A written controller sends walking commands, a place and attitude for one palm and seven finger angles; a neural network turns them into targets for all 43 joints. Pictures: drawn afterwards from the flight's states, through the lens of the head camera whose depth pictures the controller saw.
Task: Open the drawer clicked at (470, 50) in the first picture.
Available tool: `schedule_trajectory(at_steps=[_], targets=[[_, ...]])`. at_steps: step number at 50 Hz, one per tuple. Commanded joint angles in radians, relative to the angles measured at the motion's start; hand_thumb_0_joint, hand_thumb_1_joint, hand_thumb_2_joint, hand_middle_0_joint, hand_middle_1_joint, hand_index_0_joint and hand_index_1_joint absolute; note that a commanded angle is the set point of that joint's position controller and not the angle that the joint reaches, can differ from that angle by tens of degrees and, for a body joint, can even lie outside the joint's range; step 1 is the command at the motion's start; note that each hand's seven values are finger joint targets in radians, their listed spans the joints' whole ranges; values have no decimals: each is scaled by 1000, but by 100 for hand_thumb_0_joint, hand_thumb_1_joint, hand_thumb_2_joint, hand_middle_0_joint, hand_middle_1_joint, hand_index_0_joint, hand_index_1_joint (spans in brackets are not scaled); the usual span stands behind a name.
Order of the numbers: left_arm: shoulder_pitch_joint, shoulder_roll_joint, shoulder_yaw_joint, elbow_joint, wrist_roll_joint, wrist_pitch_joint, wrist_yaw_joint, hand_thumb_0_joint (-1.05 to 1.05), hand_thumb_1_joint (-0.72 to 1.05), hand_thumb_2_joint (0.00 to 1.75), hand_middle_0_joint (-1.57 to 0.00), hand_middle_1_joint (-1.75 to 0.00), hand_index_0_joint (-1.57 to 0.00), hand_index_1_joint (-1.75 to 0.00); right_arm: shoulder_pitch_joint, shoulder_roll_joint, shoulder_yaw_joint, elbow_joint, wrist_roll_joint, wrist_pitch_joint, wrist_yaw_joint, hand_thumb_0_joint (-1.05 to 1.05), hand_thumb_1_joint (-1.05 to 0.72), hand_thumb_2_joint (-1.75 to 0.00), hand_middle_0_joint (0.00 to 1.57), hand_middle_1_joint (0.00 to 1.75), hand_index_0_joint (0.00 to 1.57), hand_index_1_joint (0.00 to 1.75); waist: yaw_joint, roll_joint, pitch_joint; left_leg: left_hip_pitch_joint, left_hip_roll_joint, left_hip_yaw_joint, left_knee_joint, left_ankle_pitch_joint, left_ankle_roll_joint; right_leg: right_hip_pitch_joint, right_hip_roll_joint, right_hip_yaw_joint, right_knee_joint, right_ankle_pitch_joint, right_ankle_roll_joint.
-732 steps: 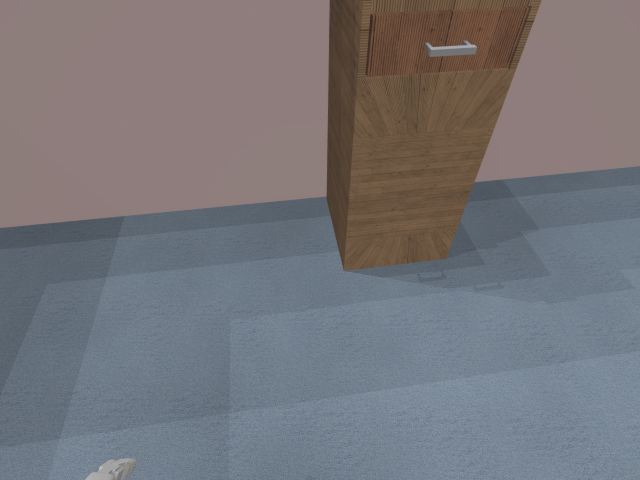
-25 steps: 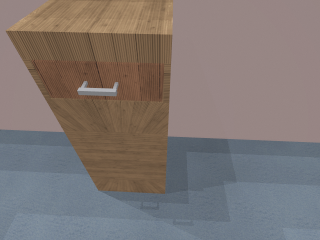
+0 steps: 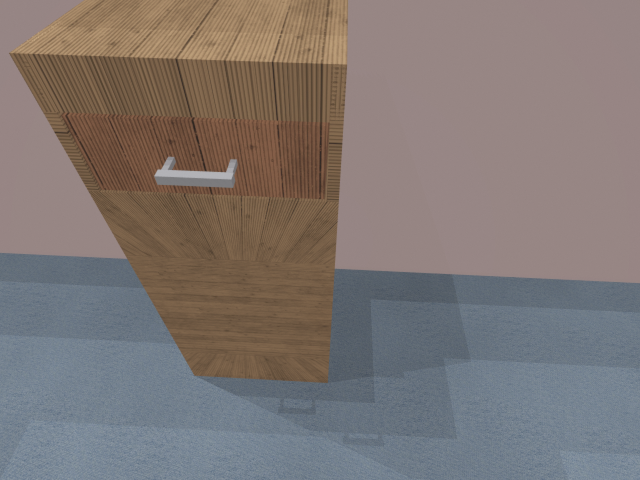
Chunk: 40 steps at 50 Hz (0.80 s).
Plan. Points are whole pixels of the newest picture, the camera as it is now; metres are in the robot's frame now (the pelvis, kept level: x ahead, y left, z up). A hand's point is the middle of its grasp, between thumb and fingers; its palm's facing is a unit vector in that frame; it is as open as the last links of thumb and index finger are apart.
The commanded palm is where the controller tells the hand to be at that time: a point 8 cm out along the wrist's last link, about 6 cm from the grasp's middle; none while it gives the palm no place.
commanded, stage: look again from close up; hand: left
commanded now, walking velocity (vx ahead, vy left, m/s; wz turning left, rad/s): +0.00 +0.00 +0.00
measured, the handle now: (198, 171) +0.52 +0.23 +0.10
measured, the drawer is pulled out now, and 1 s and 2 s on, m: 0.00 0.00 0.00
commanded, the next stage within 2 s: raise the hand with hooked fingers in 0.30 s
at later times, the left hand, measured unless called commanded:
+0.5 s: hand out of the picture +0.06 +0.20 -0.13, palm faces -0.04 -0.92 -0.39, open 7.3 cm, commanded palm +0.11 +0.22 -0.05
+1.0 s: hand (124, 428) +0.17 +0.24 +0.00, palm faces +0.10 -0.07 -0.99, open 9.7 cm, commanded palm +0.16 +0.22 +0.07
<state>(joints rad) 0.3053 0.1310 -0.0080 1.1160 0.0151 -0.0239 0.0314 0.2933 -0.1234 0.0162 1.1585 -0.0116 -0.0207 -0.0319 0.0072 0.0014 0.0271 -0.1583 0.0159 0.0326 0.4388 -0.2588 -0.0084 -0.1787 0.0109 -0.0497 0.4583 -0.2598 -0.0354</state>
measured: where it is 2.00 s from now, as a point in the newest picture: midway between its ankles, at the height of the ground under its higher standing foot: outside the picture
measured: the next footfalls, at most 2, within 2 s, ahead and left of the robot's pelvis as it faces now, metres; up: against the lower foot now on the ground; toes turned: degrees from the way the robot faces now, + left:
none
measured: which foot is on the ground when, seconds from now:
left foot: down 0.00-1.00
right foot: down 0.00-1.00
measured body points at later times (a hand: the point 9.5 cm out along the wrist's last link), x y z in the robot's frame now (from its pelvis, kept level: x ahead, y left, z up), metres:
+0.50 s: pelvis +0.00 +0.01 +0.00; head +0.01 -0.01 +0.45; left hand +0.06 +0.25 -0.11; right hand +0.02 -0.23 -0.16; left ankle -0.01 +0.12 -0.74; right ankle -0.01 -0.09 -0.74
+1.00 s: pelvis -0.02 -0.01 -0.03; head +0.00 -0.03 +0.42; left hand +0.16 +0.24 +0.05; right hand +0.25 -0.19 -0.09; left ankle -0.01 +0.12 -0.74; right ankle -0.01 -0.09 -0.74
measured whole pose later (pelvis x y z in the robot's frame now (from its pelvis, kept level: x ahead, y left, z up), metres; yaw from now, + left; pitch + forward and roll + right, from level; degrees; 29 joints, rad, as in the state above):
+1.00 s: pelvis -0.02 -0.01 -0.03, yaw +1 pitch +4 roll +1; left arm 0.36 0.40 -0.09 -0.09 1.04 0.02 0.40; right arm 0.02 -0.24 -0.01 0.54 -0.08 0.07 0.02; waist 0.14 0.04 -0.05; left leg -0.44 0.02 0.02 0.76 -0.38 -0.01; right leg -0.45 0.00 -0.06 0.78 -0.39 -0.05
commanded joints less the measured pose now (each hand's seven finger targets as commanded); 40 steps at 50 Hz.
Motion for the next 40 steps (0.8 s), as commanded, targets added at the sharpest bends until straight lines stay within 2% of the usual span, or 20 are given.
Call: schedule_trajectory(at_steps=[1,19,20,21,22,23,24,25,26,27,28,29,31,32,33,34,36,38,39,40], targets=[[71,101,20,-26,-4,-9,7,0,90,90,-20,-30,-20,-30,65,-82,-15,-21,-1,-10,-3,0,-90,-90,20,30,20,30,-2,5,54,-54,79,-64,-84,107,31,-22,-113,110,-94,117,-12],[66,105,22,-28,-3,-9,6,0,90,90,-20,-30,-20,-30,56,-95,-18,-25,-1,-12,-5,0,-90,-90,20,30,20,30,-2,2,44,-43,82,-65,-88,124,31,-21,-110,113,-92,137,-9],[150,132,24,16,4,-25,45,0,90,90,-20,-30,-20,-30,-74,-131,-28,-103,11,-16,6,0,-90,-90,20,30,20,30,47,-49,81,-124,82,-14,138,106,0,-32,-183,187,-95,564,31],[-662,395,-61,-1517,117,-210,38,0,88,89,-20,-32,-20,-32,-63,-284,-14,-468,66,-164,-49,0,-90,-90,20,30,20,30,-63,240,-432,171,-15,9,-41,238,55,55,-64,215,5,392,-12],[-243,376,23,-1249,143,-124,127,0,85,88,-20,-33,-20,-33,-148,-213,-22,-416,50,-257,-94,0,-90,-90,20,30,20,30,21,362,-376,185,5,11,-25,360,55,22,-33,99,57,194,-31],[-184,296,15,-1214,92,-52,190,0,83,87,-21,-34,-21,-34,-129,-213,-46,-362,67,-288,-99,0,-90,-90,20,30,20,30,5,299,-267,81,12,5,-20,244,20,-50,-22,48,49,79,-14],[113,85,-107,-1009,128,60,197,0,81,86,-21,-36,-21,-36,-106,-152,-39,-369,83,-289,-97,0,-90,-90,20,30,20,30,-1,149,-174,-4,21,-3,-31,189,34,-83,-17,28,45,63,-2],[-53,83,-154,-1250,154,57,197,0,78,85,-21,-37,-21,-37,-137,-186,-36,-467,91,-305,-85,0,-90,-90,20,30,20,30,-14,70,-68,-58,16,-37,-35,123,37,-122,-22,22,36,45,3],[-11,127,-143,-1270,249,54,214,0,76,84,-21,-39,-21,-39,-153,-225,-48,-481,71,-317,-83,0,-90,-90,20,30,20,30,-20,15,-96,-55,11,-31,-2,84,47,-182,-13,37,41,4,0],[-15,138,-170,-1281,338,44,244,0,74,83,-21,-40,-21,-40,-171,-241,-40,-510,43,-319,-75,0,-90,-90,20,30,20,30,-35,-53,-43,-115,-6,-46,28,42,50,-252,-9,32,49,-48,-2],[16,132,-179,-1247,422,53,269,0,71,82,-21,-42,-21,-42,-161,-242,-47,-548,29,-307,-60,0,-90,-90,20,30,20,30,-32,-76,-41,-143,-22,-54,57,35,50,-285,-5,33,64,-83,-4],[51,126,-188,-1209,534,65,294,0,69,81,-22,-43,-22,-43,-160,-238,-55,-582,7,-283,-45,0,-90,-90,20,30,20,30,-20,-137,-51,-171,-38,-49,83,30,43,-312,1,27,70,-133,-6],[300,110,-168,-1133,695,81,332,0,64,79,-22,-47,-22,-47,-213,-246,-81,-659,-24,-216,-6,0,-90,-90,20,30,20,30,56,-219,-44,-225,-48,-34,111,37,29,-296,6,48,60,-171,-15],[415,116,-152,-1101,766,82,339,0,62,78,-22,-48,-22,-48,-232,-245,-82,-676,-32,-168,17,0,-90,-90,20,30,20,30,92,-249,-36,-264,-49,-18,116,44,21,-278,4,66,67,-135,-21],[488,158,-95,-1073,827,75,337,0,60,77,-22,-50,-22,-50,-238,-240,-86,-677,-28,-113,43,0,-90,-90,20,30,20,30,137,-278,-67,-313,-45,-10,119,93,14,-221,0,96,96,-28,-30],[461,178,-87,-1123,877,64,334,0,57,76,-22,-51,-22,-51,-266,-236,-75,-705,-27,-59,62,0,-90,-90,20,30,20,30,146,-290,-86,-343,-47,1,124,111,9,-191,-9,108,127,52,-33],[359,239,-41,-1227,953,41,345,0,53,74,-23,-54,-23,-54,-318,-224,-66,-761,-21,6,83,0,-90,-90,20,30,20,30,155,-254,-128,-357,-58,17,140,109,13,-163,-14,135,153,84,-34],[242,321,20,-1352,1012,38,377,0,48,72,-23,-57,-23,-57,-347,-212,-65,-787,-25,51,90,0,-90,-90,20,30,20,30,160,-124,-161,-331,-67,22,152,89,18,-149,-9,166,156,59,-40],[172,331,21,-1422,1036,45,397,0,46,71,-23,-58,-23,-58,-350,-205,-65,-803,-34,66,90,0,-90,-90,20,30,20,30,151,-17,-212,-289,-71,26,162,83,22,-157,-6,174,164,55,-43],[132,336,26,-1444,1055,50,417,0,43,70,-23,-60,-23,-60,-334,-193,-66,-804,-37,69,88,0,-90,-90,20,30,20,30,139,52,-257,-239,-70,27,184,103,24,-175,4,176,176,75,-48]])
